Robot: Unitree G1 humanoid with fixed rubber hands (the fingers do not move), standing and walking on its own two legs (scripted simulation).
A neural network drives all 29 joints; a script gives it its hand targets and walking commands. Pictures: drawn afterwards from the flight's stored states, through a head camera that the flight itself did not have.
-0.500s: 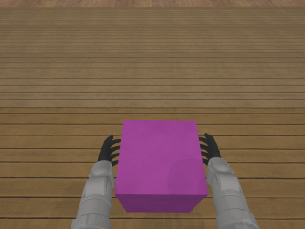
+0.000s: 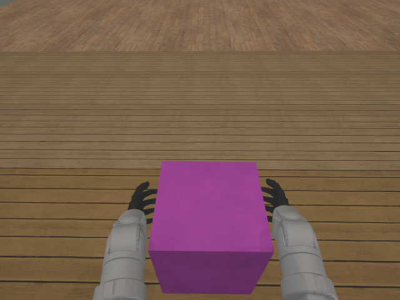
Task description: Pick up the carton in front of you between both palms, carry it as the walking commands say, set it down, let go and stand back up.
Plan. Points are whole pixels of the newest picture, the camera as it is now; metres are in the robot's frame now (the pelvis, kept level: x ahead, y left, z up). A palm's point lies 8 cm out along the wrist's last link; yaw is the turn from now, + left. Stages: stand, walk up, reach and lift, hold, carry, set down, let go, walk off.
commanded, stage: reach and lift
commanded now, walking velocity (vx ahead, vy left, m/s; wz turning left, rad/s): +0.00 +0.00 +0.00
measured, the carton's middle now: (207, 229) +0.30 +0.00 -0.05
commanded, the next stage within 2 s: hold in 0.76 s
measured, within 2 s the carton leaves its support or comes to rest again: neither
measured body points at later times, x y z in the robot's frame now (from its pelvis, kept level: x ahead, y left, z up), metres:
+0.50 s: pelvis +0.02 +0.00 +0.01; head -0.01 +0.00 +0.46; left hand +0.32 +0.15 +0.03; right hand +0.32 -0.15 +0.03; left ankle +0.02 +0.13 -0.74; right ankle +0.03 -0.13 -0.74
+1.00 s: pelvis +0.01 +0.00 +0.01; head -0.04 +0.00 +0.46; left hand +0.31 +0.15 +0.05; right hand +0.31 -0.15 +0.05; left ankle +0.02 +0.13 -0.74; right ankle +0.03 -0.13 -0.74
